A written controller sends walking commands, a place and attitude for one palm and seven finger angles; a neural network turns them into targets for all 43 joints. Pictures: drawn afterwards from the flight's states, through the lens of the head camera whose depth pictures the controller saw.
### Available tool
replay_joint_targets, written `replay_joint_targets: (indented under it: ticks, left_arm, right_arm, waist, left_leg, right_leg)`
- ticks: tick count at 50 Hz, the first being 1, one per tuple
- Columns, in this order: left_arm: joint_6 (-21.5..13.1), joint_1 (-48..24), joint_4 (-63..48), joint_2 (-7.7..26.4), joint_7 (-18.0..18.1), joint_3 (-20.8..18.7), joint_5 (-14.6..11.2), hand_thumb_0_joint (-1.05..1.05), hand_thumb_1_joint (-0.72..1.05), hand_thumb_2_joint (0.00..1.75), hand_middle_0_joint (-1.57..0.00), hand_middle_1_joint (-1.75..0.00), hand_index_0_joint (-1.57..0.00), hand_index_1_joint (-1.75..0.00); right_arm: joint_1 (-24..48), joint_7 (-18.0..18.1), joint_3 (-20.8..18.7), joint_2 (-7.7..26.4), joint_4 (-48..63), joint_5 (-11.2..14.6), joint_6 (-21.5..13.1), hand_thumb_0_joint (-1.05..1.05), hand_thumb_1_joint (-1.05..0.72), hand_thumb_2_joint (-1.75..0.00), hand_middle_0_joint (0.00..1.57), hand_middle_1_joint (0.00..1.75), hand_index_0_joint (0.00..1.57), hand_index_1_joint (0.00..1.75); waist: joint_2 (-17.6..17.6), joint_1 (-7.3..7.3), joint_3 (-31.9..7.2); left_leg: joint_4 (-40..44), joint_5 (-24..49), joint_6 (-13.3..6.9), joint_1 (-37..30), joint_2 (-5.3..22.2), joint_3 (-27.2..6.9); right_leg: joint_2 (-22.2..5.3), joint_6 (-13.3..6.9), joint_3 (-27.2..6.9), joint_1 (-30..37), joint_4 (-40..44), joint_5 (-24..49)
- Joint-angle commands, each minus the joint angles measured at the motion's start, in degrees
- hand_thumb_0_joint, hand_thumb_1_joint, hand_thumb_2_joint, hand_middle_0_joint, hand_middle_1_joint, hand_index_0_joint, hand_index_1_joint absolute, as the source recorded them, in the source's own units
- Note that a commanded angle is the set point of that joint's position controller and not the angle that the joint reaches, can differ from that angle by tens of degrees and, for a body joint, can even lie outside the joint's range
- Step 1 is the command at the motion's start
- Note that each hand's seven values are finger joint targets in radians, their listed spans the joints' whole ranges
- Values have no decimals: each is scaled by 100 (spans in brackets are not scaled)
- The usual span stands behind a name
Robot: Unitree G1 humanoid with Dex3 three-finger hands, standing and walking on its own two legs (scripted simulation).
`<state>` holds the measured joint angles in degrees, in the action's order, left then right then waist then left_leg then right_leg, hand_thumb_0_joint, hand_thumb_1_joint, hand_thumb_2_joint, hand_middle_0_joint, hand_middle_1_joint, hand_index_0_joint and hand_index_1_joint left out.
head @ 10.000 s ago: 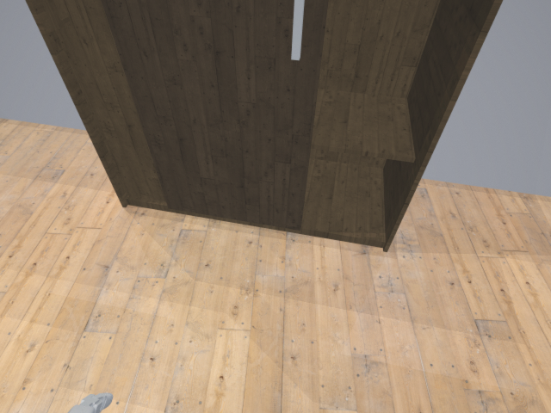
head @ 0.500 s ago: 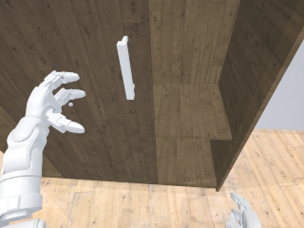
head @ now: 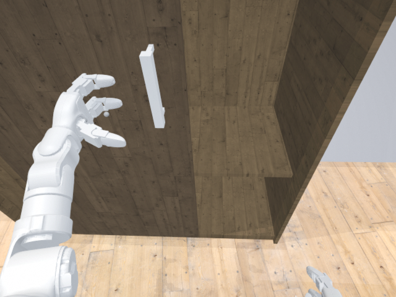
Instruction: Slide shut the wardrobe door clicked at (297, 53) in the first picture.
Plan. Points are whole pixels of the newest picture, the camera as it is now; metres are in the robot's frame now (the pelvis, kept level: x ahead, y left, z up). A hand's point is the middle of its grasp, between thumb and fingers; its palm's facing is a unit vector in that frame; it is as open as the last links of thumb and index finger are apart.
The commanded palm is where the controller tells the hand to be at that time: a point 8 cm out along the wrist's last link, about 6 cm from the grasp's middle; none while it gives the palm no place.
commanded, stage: move the hooked fingers beside the handle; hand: left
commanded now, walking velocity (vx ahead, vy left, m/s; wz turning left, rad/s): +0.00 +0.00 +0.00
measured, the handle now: (155, 88) +0.52 +0.11 +0.18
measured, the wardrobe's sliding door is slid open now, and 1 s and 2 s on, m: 0.38 0.38 0.38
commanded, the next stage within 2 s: feel for the door with the fingertips in 1.54 s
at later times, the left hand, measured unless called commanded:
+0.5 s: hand (122, 101) +0.46 +0.18 +0.18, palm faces +0.00 -1.00 -0.01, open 14.0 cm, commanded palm +0.44 +0.23 +0.18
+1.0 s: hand (126, 97) +0.47 +0.17 +0.18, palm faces +0.02 -1.00 -0.01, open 13.6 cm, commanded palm +0.45 +0.22 +0.18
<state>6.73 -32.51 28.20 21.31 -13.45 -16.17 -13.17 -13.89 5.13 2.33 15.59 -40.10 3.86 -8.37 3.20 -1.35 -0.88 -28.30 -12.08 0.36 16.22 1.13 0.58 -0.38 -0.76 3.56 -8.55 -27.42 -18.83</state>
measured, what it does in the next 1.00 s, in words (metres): stands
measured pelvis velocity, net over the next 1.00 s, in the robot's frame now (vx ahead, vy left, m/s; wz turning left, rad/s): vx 0.00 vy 0.01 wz -0.01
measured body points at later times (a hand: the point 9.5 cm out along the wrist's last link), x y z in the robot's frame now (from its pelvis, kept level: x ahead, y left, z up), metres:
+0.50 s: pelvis +0.01 +0.00 +0.00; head +0.03 -0.02 +0.45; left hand +0.45 +0.23 +0.18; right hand +0.08 -0.27 -0.12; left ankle +0.03 +0.13 -0.74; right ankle -0.05 -0.11 -0.74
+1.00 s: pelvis +0.00 +0.01 -0.01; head +0.03 +0.00 +0.44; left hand +0.47 +0.23 +0.18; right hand +0.06 -0.26 -0.13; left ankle +0.03 +0.13 -0.74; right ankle -0.05 -0.11 -0.74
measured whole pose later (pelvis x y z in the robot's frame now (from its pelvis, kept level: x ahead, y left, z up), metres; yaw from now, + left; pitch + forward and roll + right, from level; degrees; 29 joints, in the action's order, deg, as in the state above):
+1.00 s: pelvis +0.00 +0.01 -0.01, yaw -1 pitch +5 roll -1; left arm -4.0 -51.2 55.3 22.6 -9.3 -16.3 -8.8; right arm -20.0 2.7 0.5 15.4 -42.3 2.9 -6.4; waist 2.4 -3.9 -1.9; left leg -32.3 -13.7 -0.2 23.9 1.4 1.3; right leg -0.3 -0.2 2.7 -16.2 -30.8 -19.8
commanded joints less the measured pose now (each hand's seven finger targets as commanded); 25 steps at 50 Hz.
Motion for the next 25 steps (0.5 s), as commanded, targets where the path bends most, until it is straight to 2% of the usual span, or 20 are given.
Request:
replay_joint_targets:
  ticks: [1,2,4,5,7,10,11,14,16,17,18,19,20,21,23,25]
  left_arm:
    - [-370,-2514,-677,1462,82,-449,-33,0,-50,30,-30,-120,-30,-120]
    - [-398,-2545,-645,1640,106,-597,-8,0,-50,30,-30,-120,-30,-120]
    - [-494,-2744,-715,1618,112,-548,24,0,-50,30,-30,-120,-30,-120]
    - [-558,-2841,-653,1534,113,-444,49,0,-50,30,-30,-120,-30,-120]
    - [-672,-3168,-538,1661,125,-516,62,0,-50,30,-30,-120,-30,-120]
    - [-827,-3263,-478,1858,115,-677,109,0,-50,30,-30,-120,-30,-120]
    - [-840,-3274,-427,1868,97,-696,107,0,-50,30,-30,-120,-30,-120]
    - [-842,-3355,-89,1665,20,-518,110,0,-50,30,-30,-120,-30,-120]
    - [-800,-3211,252,1699,-16,-544,118,0,-50,30,-30,-120,-30,-120]
    - [-767,-3321,375,1614,-31,-455,97,0,-50,30,-30,-120,-30,-120]
    - [-756,-3463,519,1610,-42,-417,109,0,-50,30,-30,-120,-30,-120]
    - [-760,-3636,579,1496,-57,-275,125,0,-50,30,-30,-120,-30,-120]
    - [-786,-3800,648,1398,-21,-183,150,0,-50,30,-30,-120,-30,-120]
    - [-831,-4013,637,1438,21,-188,176,0,-50,30,-30,-120,-30,-120]
    - [-963,-4361,641,1441,106,-187,210,0,-50,30,-30,-120,-30,-120]
    - [-1125,-4325,645,1768,205,-467,225,0,-50,30,-30,-120,-30,-120]
  right_arm:
    - [309,50,-269,746,785,0,-240,0,-90,-90,20,30,20,30]
    - [279,46,-290,763,789,-3,-224,0,-90,-90,20,30,20,30]
    - [248,30,-295,742,834,-7,-201,0,-90,-90,20,30,20,30]
    - [215,18,-294,727,800,-15,-189,0,-90,-90,20,30,20,30]
    - [115,15,-310,750,750,-22,-201,0,-90,-90,20,30,20,30]
    - [-7,-2,-343,775,727,-51,-183,0,-90,-90,20,30,20,30]
    - [-7,-7,-348,769,739,-39,-187,0,-90,-90,20,30,20,30]
    - [-127,-19,-372,774,680,-26,-166,0,-90,-90,20,30,20,30]
    - [-197,-36,-390,816,645,-24,-131,0,-90,-90,20,30,20,30]
    - [-210,-27,-393,826,633,-11,-113,0,-90,-90,20,30,20,30]
    - [-256,-22,-405,837,596,-9,-97,0,-90,-90,20,30,20,30]
    - [-274,-25,-405,835,593,5,-85,0,-90,-90,20,30,20,30]
    - [-327,-31,-414,844,532,-12,-66,0,-90,-90,20,30,20,30]
    - [-352,-34,-426,850,529,-6,-68,0,-90,-90,20,30,20,30]
    - [-460,-49,-451,855,474,-38,-73,0,-90,-90,20,30,20,30]
    - [-533,-57,-457,877,435,-71,-56,0,-90,-90,20,30,20,30]
  waist:
    - [-383,-3,-1389]
    - [-380,30,-1525]
    - [-254,26,-1684]
    - [-260,-24,-1616]
    - [-249,-97,-1600]
    - [-229,-57,-1840]
    - [-96,-65,-1879]
    - [-135,-142,-1775]
    - [-288,-131,-1665]
    - [-389,-181,-1526]
    - [-366,-215,-1493]
    - [-200,-257,-1422]
    - [-285,-303,-1434]
    - [-146,-334,-1471]
    - [-119,-372,-1713]
    - [-229,-307,-1963]
  left_leg:
    - [131,1008,-275,-1189,-126,-115]
    - [104,1089,-278,-1196,-129,-86]
    - [78,1238,-282,-1242,-143,-64]
    - [53,1225,-286,-1230,-133,-47]
    - [26,1156,-309,-1217,-128,-34]
    - [-29,1373,-317,-1249,-144,-14]
    - [-35,1375,-315,-1270,-146,5]
    - [-77,1441,-317,-1258,-146,22]
    - [-85,1354,-319,-1090,-143,34]
    - [-79,1252,-328,-1019,-140,60]
    - [-79,1198,-317,-983,-136,58]
    - [-88,1169,-311,-989,-133,58]
    - [-125,1168,-320,-1003,-126,49]
    - [-140,1165,-319,-1047,-120,32]
    - [-171,1263,-305,-1176,-108,-19]
    - [-215,1424,-314,-1204,-94,-27]
  right_leg:
    - [74,14,-119,-494,430,1944]
    - [71,16,-140,-413,396,2056]
    - [67,14,-159,-338,342,2246]
    - [73,13,-154,-363,367,2206]
    - [84,34,-201,-470,379,2191]
    - [91,16,-219,-286,323,2436]
    - [88,22,-236,-305,310,2491]
    - [109,25,-215,-432,295,2596]
    - [100,31,-214,-439,287,2605]
    - [101,54,-220,-542,321,2540]
    - [106,47,-206,-611,316,2446]
    - [107,35,-217,-727,321,2363]
    - [105,27,-196,-766,317,2307]
    - [111,28,-208,-866,311,2247]
    - [132,15,-190,-894,259,2231]
    - [132,12,-204,-710,220,2369]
